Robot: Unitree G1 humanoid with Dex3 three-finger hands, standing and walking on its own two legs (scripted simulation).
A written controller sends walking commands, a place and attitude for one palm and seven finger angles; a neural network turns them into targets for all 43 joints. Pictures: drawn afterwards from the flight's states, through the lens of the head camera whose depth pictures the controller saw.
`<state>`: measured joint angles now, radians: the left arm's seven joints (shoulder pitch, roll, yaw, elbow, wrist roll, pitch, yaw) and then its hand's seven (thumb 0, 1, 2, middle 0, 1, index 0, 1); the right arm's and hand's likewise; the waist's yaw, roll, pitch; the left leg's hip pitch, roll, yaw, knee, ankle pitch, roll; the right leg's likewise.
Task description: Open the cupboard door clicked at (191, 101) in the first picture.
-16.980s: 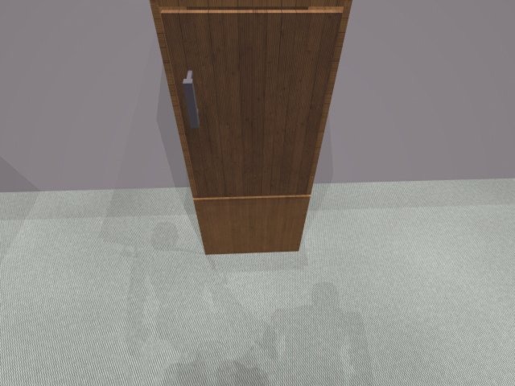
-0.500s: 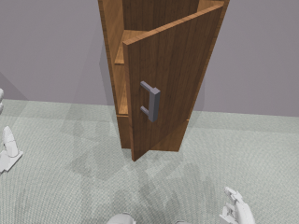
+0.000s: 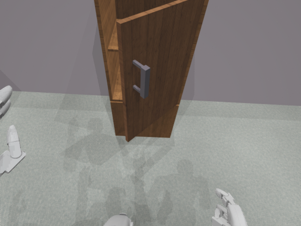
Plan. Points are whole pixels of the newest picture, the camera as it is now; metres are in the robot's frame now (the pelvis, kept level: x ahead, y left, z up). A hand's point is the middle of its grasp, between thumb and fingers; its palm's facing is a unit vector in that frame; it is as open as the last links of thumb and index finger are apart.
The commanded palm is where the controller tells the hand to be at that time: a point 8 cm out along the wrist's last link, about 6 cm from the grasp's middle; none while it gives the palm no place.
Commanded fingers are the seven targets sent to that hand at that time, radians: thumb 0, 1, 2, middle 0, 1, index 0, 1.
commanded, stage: stop stepping back and stand still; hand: left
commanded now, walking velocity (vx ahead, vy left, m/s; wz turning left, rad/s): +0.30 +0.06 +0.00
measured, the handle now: (140, 79) +0.54 +0.10 +0.07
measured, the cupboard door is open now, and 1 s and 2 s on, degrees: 45 45 45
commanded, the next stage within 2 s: let the arm hang, fingers relaxed in 1.16 s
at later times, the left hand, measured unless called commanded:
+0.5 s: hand (5, 201) +0.12 +0.24 +0.17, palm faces +0.48 -0.76 -0.44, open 7.4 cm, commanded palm +0.07 +0.27 +0.18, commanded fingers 0.00 0.90 0.90 -0.20 -0.30 -0.20 -0.30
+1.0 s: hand out of the picture +0.08 +0.27 +0.16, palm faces +0.46 -0.77 -0.45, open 7.4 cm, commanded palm +0.02 +0.30 +0.18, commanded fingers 0.00 0.90 0.90 -0.20 -0.30 -0.20 -0.30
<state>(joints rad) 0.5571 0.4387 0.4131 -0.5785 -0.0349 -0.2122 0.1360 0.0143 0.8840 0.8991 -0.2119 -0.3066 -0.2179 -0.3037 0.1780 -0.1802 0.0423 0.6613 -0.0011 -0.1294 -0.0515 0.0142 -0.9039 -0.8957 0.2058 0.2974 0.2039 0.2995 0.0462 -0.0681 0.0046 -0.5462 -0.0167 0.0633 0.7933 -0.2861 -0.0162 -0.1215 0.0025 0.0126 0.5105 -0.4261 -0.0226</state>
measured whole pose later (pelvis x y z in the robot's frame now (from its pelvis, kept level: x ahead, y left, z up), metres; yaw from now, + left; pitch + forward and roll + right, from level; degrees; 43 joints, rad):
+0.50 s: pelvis -0.07 -0.03 +0.01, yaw +1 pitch +0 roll +2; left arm 0.51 0.37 0.39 -0.39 0.00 -0.21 0.16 0.01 0.88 0.90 -0.21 -0.31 -0.22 -0.30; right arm 0.30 -0.22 0.01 0.69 -0.02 -0.13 -0.09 0.02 -0.90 -0.90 0.20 0.30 0.20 0.30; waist 0.01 -0.02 -0.04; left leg -0.29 0.03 0.03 0.68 -0.36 0.01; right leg -0.27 0.02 -0.10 0.46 -0.19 -0.09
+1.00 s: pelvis -0.11 +0.00 +0.01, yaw +1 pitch -2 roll +0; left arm 0.52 0.37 0.38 -0.39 -0.01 -0.18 0.15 0.01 0.89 0.90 -0.21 -0.31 -0.22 -0.30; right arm 0.27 -0.21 0.02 0.64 -0.01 -0.14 -0.07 0.01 -0.90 -0.90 0.20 0.30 0.20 0.30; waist 0.01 0.00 0.01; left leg -0.19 0.00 0.03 0.45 -0.23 0.01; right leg -0.29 0.02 -0.06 0.42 -0.14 -0.02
